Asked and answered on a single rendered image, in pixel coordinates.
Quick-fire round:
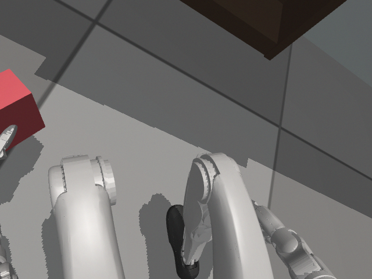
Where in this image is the left robot arm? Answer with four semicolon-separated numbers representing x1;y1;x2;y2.
0;226;19;279

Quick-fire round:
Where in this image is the bookshelf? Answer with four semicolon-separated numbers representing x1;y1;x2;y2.
180;0;347;60

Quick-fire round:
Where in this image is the right robot arm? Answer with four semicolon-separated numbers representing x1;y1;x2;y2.
270;227;337;279

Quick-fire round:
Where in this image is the right robot hand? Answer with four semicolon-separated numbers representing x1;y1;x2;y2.
252;200;285;244

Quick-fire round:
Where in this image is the carton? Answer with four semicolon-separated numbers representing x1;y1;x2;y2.
0;69;45;151

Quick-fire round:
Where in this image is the right robot foot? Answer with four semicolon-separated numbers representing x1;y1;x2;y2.
166;205;199;279

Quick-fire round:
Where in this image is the left robot hand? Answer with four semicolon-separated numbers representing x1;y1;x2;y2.
0;124;17;160

